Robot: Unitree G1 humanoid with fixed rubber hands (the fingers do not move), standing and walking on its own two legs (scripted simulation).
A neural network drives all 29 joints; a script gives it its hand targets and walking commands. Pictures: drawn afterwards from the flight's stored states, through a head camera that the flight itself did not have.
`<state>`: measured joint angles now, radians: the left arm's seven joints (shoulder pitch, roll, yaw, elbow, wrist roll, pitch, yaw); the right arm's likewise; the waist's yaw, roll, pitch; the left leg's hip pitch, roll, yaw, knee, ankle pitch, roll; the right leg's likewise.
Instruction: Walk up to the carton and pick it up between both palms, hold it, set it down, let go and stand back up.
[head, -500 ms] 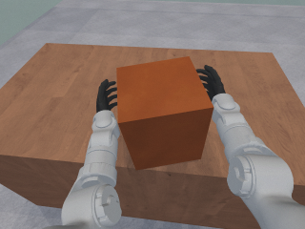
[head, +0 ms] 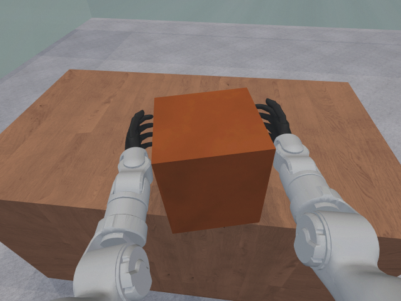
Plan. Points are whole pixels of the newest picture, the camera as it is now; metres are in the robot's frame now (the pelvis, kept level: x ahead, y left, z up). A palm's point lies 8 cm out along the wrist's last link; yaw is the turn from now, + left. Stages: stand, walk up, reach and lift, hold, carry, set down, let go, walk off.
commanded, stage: reach and lift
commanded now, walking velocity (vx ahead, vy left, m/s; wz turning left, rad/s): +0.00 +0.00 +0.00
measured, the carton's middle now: (208, 162) +0.42 +0.04 +0.06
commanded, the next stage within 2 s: none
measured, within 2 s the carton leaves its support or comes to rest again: neither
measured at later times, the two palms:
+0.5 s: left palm (122, 134) +0.37 +0.21 +0.17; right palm (276, 136) +0.42 -0.09 +0.16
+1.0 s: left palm (122, 120) +0.38 +0.20 +0.20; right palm (286, 116) +0.41 -0.09 +0.21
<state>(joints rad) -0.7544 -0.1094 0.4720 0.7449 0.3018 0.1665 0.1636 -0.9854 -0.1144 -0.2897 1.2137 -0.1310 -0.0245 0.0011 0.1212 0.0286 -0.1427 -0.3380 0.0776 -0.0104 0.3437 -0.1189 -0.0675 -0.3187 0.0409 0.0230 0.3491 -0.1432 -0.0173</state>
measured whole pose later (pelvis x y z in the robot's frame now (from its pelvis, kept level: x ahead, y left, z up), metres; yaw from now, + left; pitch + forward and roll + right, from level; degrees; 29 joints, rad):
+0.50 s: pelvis -0.02 +0.00 +0.00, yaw +0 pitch +5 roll -1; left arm -0.90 -0.02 0.41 0.75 0.29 0.33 0.12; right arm -0.99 -0.09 -0.30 1.13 -0.14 0.07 -0.04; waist 0.12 -0.02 -0.12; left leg -0.34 0.08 -0.01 0.34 -0.09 -0.05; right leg -0.31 0.04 0.02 0.34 -0.11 -0.02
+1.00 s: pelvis +0.00 +0.01 +0.00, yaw +0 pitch +4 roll -1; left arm -0.74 0.05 0.26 0.43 0.21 0.52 0.10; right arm -0.91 -0.07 -0.11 0.81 0.22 0.29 -0.17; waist 0.01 -0.02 -0.17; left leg -0.29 0.07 -0.02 0.34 -0.12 -0.05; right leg -0.23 0.03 0.02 0.26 -0.10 -0.01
